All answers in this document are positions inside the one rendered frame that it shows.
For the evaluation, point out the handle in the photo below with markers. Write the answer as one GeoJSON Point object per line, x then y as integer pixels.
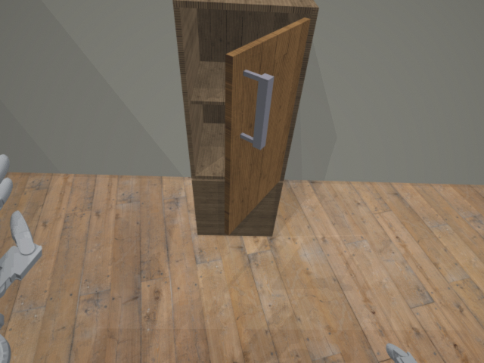
{"type": "Point", "coordinates": [263, 103]}

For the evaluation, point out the right robot hand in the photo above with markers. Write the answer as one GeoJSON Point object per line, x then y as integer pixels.
{"type": "Point", "coordinates": [398, 355]}

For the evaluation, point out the left robot hand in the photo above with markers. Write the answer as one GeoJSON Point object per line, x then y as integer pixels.
{"type": "Point", "coordinates": [19, 259]}

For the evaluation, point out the cupboard door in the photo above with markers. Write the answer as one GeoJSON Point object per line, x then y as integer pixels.
{"type": "Point", "coordinates": [251, 173]}

